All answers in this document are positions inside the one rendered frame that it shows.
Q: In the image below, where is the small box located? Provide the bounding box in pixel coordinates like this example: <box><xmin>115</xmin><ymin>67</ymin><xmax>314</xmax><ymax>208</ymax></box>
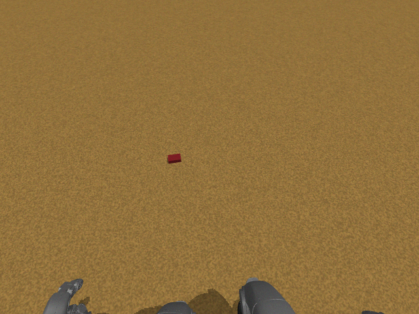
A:
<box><xmin>168</xmin><ymin>154</ymin><xmax>181</xmax><ymax>164</ymax></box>

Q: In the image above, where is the left robot hand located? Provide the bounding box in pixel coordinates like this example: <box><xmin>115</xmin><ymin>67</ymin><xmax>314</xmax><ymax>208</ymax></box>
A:
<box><xmin>43</xmin><ymin>279</ymin><xmax>91</xmax><ymax>314</ymax></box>

